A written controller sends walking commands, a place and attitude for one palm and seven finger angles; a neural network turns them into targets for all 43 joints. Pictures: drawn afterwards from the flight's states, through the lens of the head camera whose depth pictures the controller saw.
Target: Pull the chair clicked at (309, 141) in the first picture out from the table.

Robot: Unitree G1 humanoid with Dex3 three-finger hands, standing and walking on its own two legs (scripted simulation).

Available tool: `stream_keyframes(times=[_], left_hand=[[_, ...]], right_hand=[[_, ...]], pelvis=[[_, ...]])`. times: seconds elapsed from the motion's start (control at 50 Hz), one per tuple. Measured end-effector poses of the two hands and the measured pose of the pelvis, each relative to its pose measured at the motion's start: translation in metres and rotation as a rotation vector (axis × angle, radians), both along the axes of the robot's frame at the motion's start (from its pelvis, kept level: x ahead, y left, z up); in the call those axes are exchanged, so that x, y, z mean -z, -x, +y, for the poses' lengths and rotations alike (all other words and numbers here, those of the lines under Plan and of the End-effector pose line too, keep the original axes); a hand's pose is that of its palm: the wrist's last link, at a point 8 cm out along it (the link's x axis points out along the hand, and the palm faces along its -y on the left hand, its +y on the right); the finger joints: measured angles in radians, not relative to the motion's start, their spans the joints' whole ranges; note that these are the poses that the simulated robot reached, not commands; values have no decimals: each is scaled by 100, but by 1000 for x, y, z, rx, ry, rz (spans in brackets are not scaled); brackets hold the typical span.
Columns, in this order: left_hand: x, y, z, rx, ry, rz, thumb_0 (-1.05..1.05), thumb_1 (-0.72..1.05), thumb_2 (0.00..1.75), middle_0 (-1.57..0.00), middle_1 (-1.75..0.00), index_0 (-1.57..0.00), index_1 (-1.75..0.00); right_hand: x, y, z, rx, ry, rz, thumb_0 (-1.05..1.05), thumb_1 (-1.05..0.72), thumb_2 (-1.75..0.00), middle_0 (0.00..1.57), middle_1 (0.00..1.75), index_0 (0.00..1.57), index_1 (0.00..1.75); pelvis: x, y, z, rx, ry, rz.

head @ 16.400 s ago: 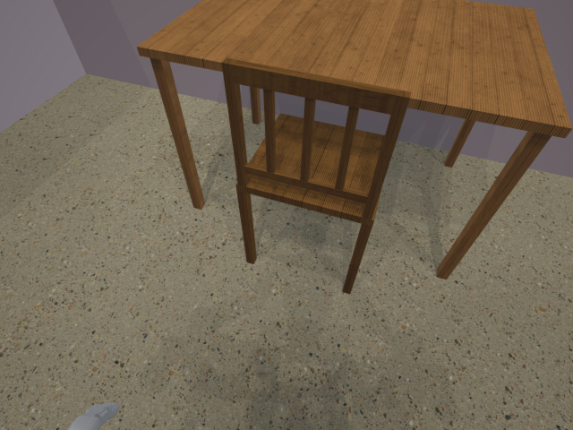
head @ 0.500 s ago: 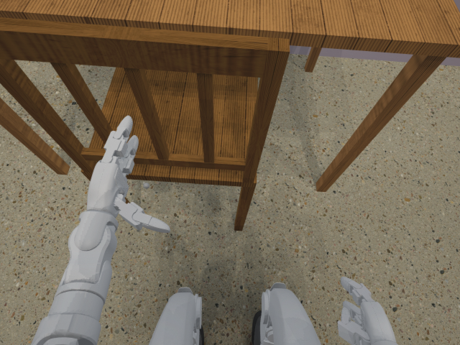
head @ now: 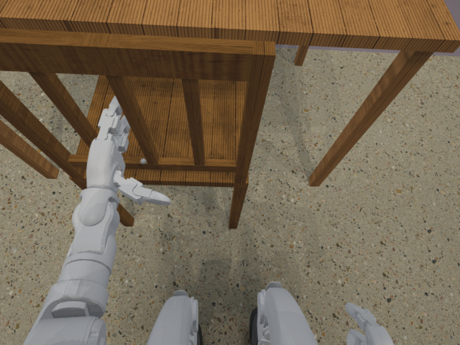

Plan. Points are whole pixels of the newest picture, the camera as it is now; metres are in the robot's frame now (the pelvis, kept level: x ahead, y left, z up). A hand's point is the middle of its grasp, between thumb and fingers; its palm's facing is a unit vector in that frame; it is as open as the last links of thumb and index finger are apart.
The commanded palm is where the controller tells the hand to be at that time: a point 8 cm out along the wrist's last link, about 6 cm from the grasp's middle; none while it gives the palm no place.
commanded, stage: push the fingers through the gap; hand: left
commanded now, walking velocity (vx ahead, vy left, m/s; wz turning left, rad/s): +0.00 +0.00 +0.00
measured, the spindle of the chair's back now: (138, 125) +0.49 +0.16 +0.02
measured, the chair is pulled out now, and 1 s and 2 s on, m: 0.00 0.00 0.01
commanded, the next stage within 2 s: hook a spindle and tug to test in 0.76 s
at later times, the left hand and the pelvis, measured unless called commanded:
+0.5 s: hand (144, 142) +0.45 +0.14 +0.02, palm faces -0.04 -1.00 -0.06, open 16.9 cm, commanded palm +0.42 +0.19 +0.02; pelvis +0.00 +0.00 +0.00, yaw -1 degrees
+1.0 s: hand (145, 145) +0.45 +0.14 +0.02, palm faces -0.05 -1.00 -0.04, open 16.8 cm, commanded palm +0.42 +0.19 +0.02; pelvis -0.01 +0.00 +0.00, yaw -1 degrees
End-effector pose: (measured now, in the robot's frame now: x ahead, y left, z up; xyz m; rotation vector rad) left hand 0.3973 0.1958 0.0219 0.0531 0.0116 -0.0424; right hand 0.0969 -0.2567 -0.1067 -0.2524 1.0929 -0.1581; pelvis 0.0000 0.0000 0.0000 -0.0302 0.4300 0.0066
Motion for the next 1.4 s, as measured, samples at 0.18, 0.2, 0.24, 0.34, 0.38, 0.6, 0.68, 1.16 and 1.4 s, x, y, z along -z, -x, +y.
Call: stream_keyframes(times=[0.18, 0.2, 0.24, 0.34, 0.38, 0.6, 0.68, 1.16, 1.4], left_hand=[[1, -17, -3, 13, -6, 17, -1, -50, 30, -6, -8, -6, -8], [2, -18, -4, 13, -4, 21, -1, -50, 30, -6, -8, -6, -8], [3, -21, -4, 8, -1, 25, -1, -50, 30, -6, -8, -6, -8], [-1, -30, -3, -11, -2, -4, -1, -50, 30, -6, -8, -6, -8], [-4, -34, -1, -15, -5, -18, -1, -50, 30, -6, -8, -6, -8], [2, -26, 3, -3, 8, 26, -1, -50, 30, -6, -8, -6, -8], [-1, -22, 4, -9, 9, -4, -1, -50, 30, -6, -8, -6, -8], [3, -30, 0, -3, 8, -4, -1, -50, 30, -18, -47, -19, -47], [0, -36, -5, -11, 13, -2, -1, -25, 41, -38, -109, -37, -109]], right_hand=[[3, 8, -2, 13, -10, 30, 1, -91, -90, 20, 30, 20, 30], [4, 9, -3, 14, -10, 34, 1, -91, -90, 20, 30, 20, 30], [4, 11, -3, 17, -8, 41, 1, -91, -90, 20, 30, 20, 30], [6, 19, -5, 23, -2, 61, 1, -91, -90, 20, 30, 20, 30], [6, 23, -6, 27, -1, 70, 1, -91, -90, 20, 30, 20, 30], [2, 37, -5, 49, -9, 100, 1, -91, -90, 20, 30, 20, 30], [1, 36, -5, 40, -1, 95, 1, -91, -90, 20, 30, 20, 30], [6, 34, 6, 32, -10, 99, 1, -91, -90, 20, 30, 20, 30], [6, 32, 3, 44, -13, 108, 1, -91, -90, 20, 30, 20, 30]], pelvis=[[1, 0, -2, 2, -1, 11], [1, 0, -2, 3, -1, 11], [1, 1, -3, 3, -2, 13], [2, 2, -4, 5, -2, 17], [3, 3, -4, 5, -2, 18], [0, 4, -2, 12, -1, 14], [0, 6, -1, 9, 1, 10], [4, 7, 5, 7, 7, 18], [3, 4, 4, 10, 4, 24]])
